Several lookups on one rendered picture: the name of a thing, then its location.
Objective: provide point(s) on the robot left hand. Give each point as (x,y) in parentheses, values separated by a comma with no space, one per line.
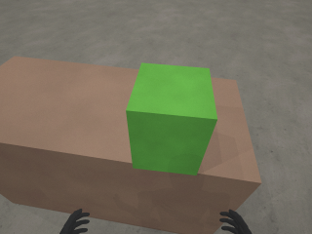
(71,223)

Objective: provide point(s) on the pedestal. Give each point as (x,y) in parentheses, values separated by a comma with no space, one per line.
(65,146)

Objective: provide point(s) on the robot right hand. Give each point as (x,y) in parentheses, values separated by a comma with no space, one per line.
(240,227)

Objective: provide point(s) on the carton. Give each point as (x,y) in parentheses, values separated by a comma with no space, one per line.
(171,117)

